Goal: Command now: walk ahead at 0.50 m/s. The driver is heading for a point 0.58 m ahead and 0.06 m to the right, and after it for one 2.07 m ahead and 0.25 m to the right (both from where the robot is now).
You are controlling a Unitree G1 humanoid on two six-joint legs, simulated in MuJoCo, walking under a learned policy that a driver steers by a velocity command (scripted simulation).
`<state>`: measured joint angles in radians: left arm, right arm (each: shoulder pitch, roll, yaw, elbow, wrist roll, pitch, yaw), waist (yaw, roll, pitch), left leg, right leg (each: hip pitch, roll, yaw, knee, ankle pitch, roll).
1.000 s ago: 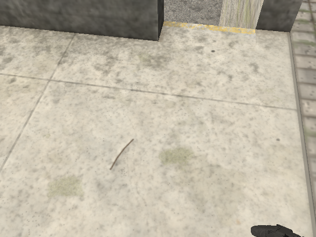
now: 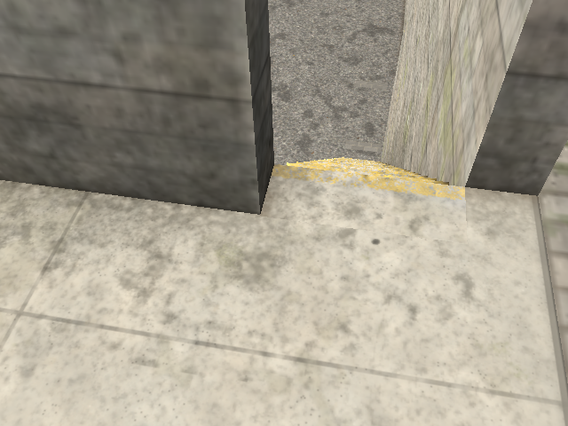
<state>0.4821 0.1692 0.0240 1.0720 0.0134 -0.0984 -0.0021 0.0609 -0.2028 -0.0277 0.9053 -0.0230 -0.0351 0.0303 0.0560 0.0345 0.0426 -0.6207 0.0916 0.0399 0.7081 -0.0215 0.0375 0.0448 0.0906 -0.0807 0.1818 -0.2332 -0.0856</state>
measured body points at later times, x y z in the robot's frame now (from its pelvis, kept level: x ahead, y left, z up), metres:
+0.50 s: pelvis +0.26 +0.05 +0.00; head +0.28 +0.06 +0.45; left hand +0.39 +0.28 -0.13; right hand +0.19 -0.19 -0.14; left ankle +0.21 +0.10 -0.74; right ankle +0.40 -0.11 -0.68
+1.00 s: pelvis +0.48 +0.00 +0.00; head +0.52 -0.02 +0.45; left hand +0.49 +0.24 -0.14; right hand +0.55 -0.25 -0.15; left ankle +0.54 +0.14 -0.69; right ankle +0.51 -0.07 -0.74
